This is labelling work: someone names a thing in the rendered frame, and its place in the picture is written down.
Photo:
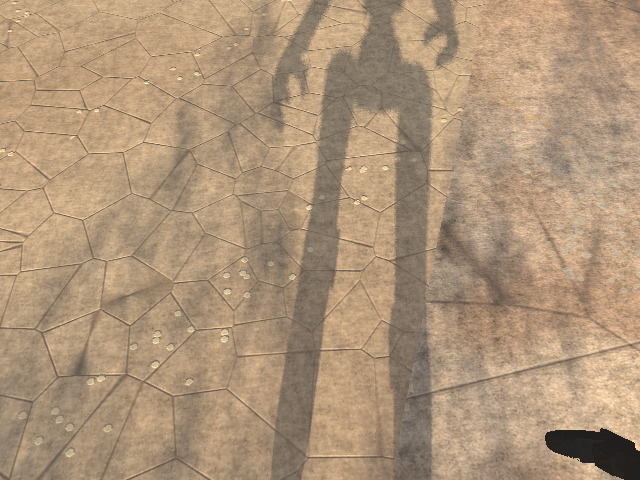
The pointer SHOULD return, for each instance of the right robot hand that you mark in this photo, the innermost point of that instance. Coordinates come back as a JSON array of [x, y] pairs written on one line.
[[609, 451]]

